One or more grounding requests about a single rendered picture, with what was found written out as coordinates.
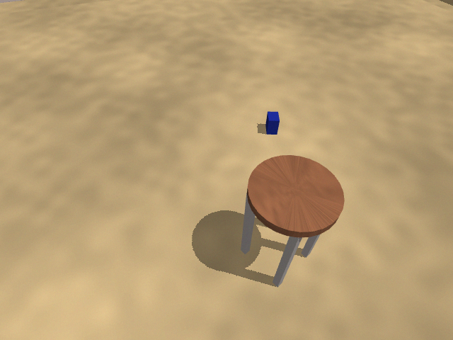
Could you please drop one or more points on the carton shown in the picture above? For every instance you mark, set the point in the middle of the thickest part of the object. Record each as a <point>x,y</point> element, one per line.
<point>272,123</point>

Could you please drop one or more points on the stool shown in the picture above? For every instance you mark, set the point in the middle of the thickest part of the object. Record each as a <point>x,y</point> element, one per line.
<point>294,196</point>

